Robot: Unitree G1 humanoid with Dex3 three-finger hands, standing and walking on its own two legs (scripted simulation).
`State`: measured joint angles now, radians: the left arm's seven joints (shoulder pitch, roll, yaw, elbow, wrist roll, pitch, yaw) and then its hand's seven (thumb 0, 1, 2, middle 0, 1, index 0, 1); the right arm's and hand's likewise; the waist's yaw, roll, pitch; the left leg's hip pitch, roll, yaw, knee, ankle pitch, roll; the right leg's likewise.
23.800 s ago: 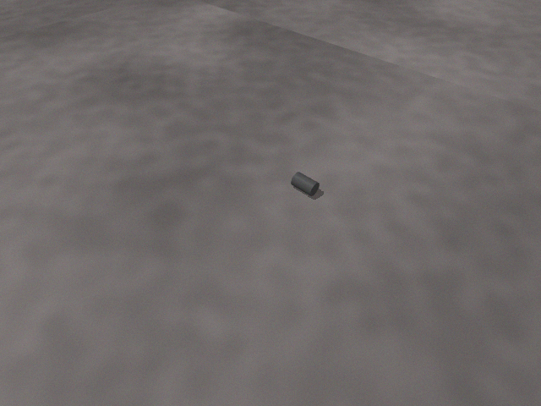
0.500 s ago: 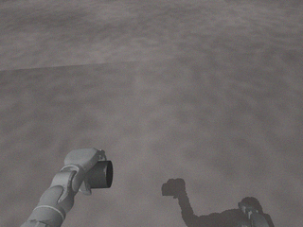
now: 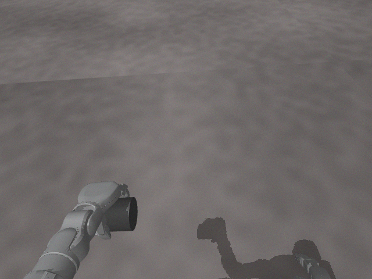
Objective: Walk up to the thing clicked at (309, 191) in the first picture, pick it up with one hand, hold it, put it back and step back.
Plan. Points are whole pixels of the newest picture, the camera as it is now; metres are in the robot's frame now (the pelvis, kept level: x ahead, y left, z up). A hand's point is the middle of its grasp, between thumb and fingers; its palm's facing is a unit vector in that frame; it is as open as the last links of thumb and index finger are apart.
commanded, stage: crouch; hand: left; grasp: from above
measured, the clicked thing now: (108, 214) +0.30 +0.23 -0.06
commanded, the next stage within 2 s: lower in 1.88 s
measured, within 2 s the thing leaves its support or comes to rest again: neither
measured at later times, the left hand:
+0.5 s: hand (117, 228) +0.31 +0.24 -0.18, palm faces -0.43 +0.03 -0.90, open 10.5 cm
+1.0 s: hand (134, 243) +0.34 +0.25 -0.43, palm faces -0.46 +0.01 -0.89, open 10.6 cm
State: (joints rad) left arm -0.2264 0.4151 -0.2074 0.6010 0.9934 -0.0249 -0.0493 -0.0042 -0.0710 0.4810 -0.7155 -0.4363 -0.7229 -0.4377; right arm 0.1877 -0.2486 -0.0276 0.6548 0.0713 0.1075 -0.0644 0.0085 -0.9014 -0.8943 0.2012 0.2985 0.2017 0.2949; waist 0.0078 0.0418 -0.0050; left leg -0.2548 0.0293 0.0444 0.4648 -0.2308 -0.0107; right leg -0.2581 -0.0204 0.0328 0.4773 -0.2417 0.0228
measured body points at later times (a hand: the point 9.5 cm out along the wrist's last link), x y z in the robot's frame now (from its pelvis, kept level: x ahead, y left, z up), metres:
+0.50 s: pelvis -0.03 +0.00 -0.07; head +0.06 +0.02 +0.37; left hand +0.32 +0.23 -0.12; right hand +0.07 -0.28 -0.19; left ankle +0.01 +0.13 -0.74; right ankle +0.01 -0.13 -0.74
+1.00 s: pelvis -0.07 +0.01 -0.28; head +0.13 +0.04 +0.13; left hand +0.36 +0.25 -0.38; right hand -0.02 -0.26 -0.40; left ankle +0.00 +0.13 -0.74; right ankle +0.00 -0.13 -0.74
